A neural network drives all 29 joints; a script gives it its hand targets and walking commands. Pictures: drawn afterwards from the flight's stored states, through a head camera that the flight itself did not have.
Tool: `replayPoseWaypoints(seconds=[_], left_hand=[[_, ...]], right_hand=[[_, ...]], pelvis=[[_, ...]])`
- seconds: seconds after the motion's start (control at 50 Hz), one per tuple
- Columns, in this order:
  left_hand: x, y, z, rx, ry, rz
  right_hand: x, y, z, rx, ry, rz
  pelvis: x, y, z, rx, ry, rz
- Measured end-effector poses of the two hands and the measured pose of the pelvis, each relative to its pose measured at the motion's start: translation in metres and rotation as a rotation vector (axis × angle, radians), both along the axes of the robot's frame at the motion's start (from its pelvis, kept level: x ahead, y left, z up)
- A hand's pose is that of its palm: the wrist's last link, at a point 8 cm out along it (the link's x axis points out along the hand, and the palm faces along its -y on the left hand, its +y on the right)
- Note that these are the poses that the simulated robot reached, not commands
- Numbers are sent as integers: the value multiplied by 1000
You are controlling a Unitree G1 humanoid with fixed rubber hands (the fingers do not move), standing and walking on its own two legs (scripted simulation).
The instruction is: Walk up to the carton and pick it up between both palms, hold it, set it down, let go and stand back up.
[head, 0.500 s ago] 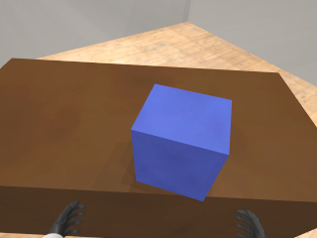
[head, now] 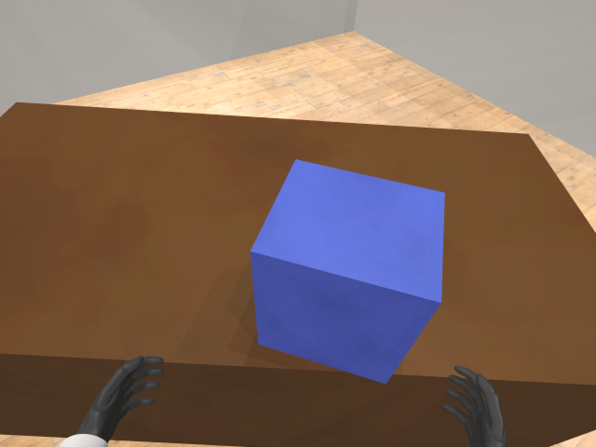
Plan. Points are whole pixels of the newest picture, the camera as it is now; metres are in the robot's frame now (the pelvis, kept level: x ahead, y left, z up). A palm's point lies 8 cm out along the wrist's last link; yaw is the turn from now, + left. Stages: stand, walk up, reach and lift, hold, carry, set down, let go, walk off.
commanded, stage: reach and lift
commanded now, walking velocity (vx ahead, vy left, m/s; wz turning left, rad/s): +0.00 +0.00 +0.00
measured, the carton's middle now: (342, 275) +0.38 -0.04 +0.00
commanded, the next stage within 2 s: none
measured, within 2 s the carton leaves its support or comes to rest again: neither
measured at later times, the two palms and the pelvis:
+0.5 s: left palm (116, 382) +0.20 +0.25 +0.01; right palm (482, 424) +0.17 -0.19 +0.02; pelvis +0.00 +0.00 +0.00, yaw +0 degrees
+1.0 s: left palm (139, 314) +0.27 +0.23 +0.05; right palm (487, 366) +0.22 -0.19 +0.06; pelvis +0.01 +0.00 +0.00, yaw +0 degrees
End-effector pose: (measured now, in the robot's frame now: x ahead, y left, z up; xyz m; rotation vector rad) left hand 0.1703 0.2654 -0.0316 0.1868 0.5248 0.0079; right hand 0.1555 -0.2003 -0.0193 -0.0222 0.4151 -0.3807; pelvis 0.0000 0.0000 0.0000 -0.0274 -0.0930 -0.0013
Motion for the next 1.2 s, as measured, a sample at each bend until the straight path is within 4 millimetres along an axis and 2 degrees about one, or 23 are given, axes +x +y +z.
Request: replayPoseWaypoints(seconds=[0.18, 0.26, 0.34, 0.56, 0.84, 1.04, 1.2], left_hand=[[0, -6, 12, -31, -77, -26], [4, -10, 20, -46, -126, -51], [11, -12, 25, -56, -150, -61], [42, -17, 43, -82, -198, -83], [87, -29, 68, -109, -221, -106], [109, -34, 85, -115, -220, -121], [135, -38, 115, -108, -258, -137]], right_hand=[[3, 10, 14, 24, -79, -13], [5, 13, 23, 31, -123, -30], [7, 16, 24, 44, -116, -33], [21, 11, 41, 22, -113, -15], [57, 12, 58, 43, -115, 26], [74, 9, 79, 18, -152, 56], [100, 18, 94, 22, -163, 107]], pelvis=[[0, 0, 0, 0, -1, 0], [-1, 0, 0, 0, -2, 0], [-1, 0, 0, 0, -2, 0], [2, 0, 0, 0, 2, 0], [11, 1, 0, -1, 14, -1], [10, 2, 1, -3, 9, -1], [4, 4, 2, -5, 3, -1]])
